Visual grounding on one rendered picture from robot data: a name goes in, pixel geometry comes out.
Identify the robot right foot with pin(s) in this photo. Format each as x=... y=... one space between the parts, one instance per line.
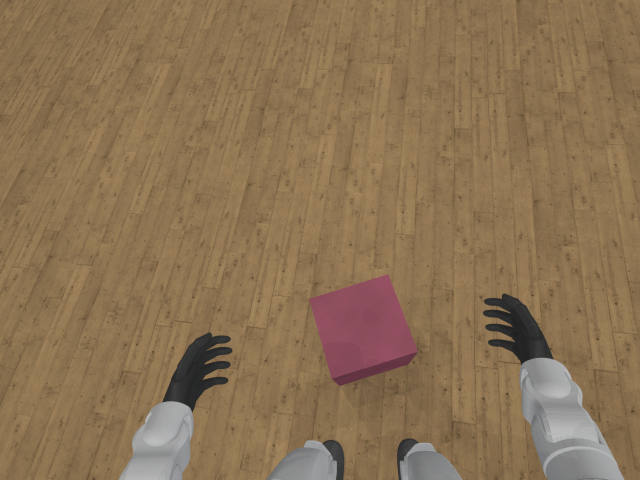
x=403 y=449

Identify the robot right forearm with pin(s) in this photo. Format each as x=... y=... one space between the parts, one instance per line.
x=569 y=444

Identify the robot left forearm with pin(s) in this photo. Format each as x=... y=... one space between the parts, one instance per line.
x=161 y=446

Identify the robot left hand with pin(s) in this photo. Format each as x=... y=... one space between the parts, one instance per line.
x=187 y=383

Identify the robot right hand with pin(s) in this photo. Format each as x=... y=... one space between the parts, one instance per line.
x=529 y=340

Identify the left robot shin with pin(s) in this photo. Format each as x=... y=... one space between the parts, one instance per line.
x=316 y=445

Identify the carton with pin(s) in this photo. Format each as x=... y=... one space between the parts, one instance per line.
x=363 y=330

